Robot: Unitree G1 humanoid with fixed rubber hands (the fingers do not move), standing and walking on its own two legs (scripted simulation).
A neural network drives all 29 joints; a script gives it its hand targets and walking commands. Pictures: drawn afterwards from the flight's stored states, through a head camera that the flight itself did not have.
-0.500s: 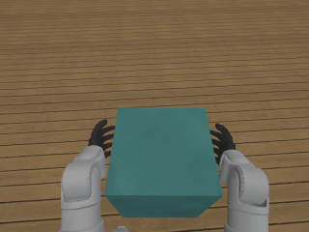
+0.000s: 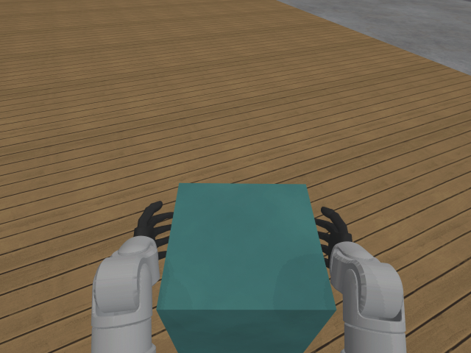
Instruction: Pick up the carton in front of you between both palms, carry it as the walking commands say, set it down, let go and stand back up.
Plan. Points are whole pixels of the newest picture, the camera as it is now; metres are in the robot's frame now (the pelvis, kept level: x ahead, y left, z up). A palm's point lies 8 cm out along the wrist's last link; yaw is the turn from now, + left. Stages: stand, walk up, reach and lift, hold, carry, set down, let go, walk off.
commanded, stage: carry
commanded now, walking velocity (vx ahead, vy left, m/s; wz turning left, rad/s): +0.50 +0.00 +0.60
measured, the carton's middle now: (241, 275) +0.26 +0.00 +0.02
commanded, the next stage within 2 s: none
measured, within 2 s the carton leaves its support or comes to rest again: neither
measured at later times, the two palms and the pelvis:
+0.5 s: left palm (142, 145) +0.53 +0.21 +0.09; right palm (269, 135) +0.59 -0.08 +0.09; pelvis +0.31 +0.02 -0.01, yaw +11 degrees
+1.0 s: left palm (128, 83) +0.84 +0.32 +0.10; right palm (223, 73) +0.92 +0.03 +0.10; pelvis +0.63 +0.09 +0.00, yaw +16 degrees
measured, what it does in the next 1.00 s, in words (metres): walks ahead, turning left: right foot, then left foot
